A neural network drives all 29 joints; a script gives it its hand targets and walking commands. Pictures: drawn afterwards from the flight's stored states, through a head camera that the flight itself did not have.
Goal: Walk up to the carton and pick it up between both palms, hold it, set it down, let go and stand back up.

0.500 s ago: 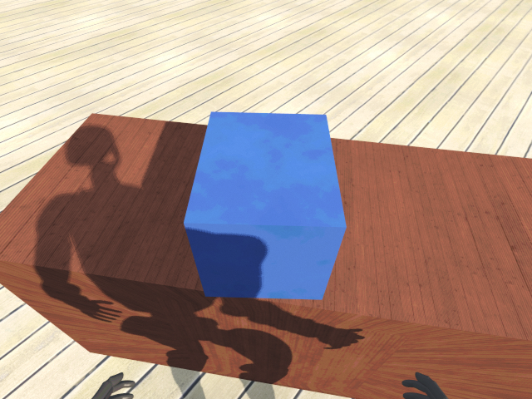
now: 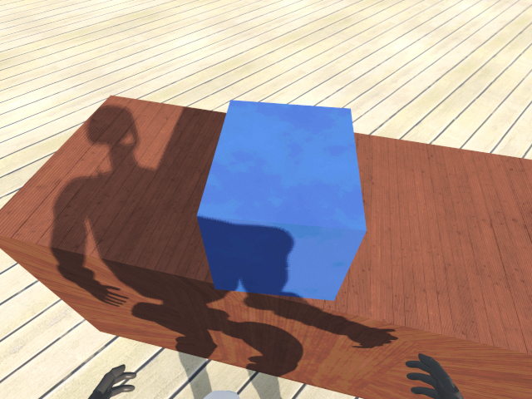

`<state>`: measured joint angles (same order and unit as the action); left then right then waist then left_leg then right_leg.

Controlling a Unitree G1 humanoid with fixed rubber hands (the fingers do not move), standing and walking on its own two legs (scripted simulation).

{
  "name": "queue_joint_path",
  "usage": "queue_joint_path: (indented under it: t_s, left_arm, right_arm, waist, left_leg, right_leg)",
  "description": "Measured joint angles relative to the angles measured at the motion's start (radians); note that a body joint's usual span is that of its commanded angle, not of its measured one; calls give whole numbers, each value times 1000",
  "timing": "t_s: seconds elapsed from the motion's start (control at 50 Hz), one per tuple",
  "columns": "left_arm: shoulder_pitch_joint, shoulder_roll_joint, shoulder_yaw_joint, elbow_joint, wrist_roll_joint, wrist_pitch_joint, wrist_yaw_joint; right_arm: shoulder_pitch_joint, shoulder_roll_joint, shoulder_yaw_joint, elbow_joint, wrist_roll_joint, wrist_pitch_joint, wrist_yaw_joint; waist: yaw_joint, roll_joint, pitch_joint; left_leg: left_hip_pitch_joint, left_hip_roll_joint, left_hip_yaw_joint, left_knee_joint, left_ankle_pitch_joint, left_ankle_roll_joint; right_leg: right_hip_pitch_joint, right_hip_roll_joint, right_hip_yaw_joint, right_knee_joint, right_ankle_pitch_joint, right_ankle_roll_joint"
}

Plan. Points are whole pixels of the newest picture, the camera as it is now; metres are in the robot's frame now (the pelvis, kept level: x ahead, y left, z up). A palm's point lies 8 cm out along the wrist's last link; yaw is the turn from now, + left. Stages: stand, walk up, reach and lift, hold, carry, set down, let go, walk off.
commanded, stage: walk up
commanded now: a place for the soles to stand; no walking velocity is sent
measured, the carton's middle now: (281, 199) +0.44 -0.01 +0.02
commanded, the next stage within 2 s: none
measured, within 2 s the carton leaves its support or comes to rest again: neither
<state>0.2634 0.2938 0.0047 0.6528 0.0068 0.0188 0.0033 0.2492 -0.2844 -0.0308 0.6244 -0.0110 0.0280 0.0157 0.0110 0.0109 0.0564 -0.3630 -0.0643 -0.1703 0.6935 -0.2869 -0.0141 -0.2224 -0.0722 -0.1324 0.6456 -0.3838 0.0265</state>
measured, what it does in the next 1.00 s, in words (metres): stands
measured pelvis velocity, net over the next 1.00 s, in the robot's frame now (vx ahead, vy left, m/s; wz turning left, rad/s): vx -0.02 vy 0.02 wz -0.08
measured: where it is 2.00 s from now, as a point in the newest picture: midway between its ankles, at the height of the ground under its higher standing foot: outside the picture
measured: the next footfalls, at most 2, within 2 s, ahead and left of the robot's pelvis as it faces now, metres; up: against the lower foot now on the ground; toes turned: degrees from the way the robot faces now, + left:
none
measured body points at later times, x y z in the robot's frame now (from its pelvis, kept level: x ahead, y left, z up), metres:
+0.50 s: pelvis -0.04 +0.02 +0.01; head -0.04 +0.00 +0.46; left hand +0.04 +0.28 -0.10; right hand +0.10 -0.24 -0.11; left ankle +0.05 +0.12 -0.72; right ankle -0.06 -0.10 -0.72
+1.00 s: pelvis -0.02 +0.02 +0.01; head -0.01 +0.03 +0.46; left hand +0.07 +0.28 -0.10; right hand +0.08 -0.24 -0.10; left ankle +0.05 +0.12 -0.72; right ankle -0.06 -0.10 -0.72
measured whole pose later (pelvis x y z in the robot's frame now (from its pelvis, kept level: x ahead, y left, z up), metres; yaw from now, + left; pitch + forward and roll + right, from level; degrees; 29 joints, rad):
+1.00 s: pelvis -0.02 +0.02 +0.01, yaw -4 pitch -2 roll +0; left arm 0.38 0.27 0.03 0.67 0.01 0.00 0.00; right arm 0.23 -0.25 -0.01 0.74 -0.02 0.01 0.00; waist 0.00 0.00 0.03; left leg -0.31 -0.03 -0.02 0.53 -0.19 0.02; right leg -0.17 0.03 0.07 0.54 -0.34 0.00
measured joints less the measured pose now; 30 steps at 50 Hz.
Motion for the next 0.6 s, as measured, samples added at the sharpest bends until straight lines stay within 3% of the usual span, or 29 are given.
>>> queue_joint_path:
  t_s: [0.14, 0.26, 0.3, 0.34, 0.4, 0.48, 0.6]
  left_arm:
    - [-12, 38, 21, -14, 0, 21, 10]
    - [1, 58, 47, -18, -13, 26, 19]
    - [14, 43, 43, -22, -14, 7, 21]
    - [28, 11, 28, -12, -6, -12, 18]
    - [67, -18, 9, 4, 5, -16, 7]
    - [100, -43, 0, 7, -4, -15, -9]
    - [112, -37, 9, -5, -11, -20, -15]
  right_arm:
    - [-21, -29, -23, -9, -5, 20, 17]
    - [-46, 3, -4, -7, -13, 31, 2]
    - [-56, -1, 1, -6, -18, 38, -2]
    - [-71, -10, -2, 8, -13, 39, -4]
    - [-63, 2, -3, 29, -10, 32, -3]
    - [-45, 10, 7, 52, -6, 10, 8]
    - [-27, 27, 14, 86, -4, -2, 5]
  waist:
    - [9, 0, 42]
    - [-13, -35, 39]
    - [-6, -34, 40]
    - [-5, 6, 50]
    - [1, 16, 34]
    - [-2, 38, 6]
    - [-4, 18, -28]
  left_leg:
    - [-20, -19, 70, 43, -8, 37]
    - [-53, -28, 77, -2, 45, 37]
    - [-62, -26, 84, -21, 65, 31]
    - [-57, -7, 73, -25, 75, 23]
    - [-23, -3, 91, -62, 41, 17]
    - [21, 11, 102, -131, 132, 27]
    - [37, 20, 112, -151, 124, 30]
  right_leg:
    - [-36, -43, 16, 90, -32, 7]
    - [-91, 54, 120, 217, -193, -43]
    - [-55, 68, 127, 98, -102, -49]
    - [-34, 90, 119, 42, 2, -45]
    - [-10, 83, 131, 15, 2, -42]
    - [28, 88, 135, -35, 21, -35]
    - [46, 95, 153, -75, 41, -32]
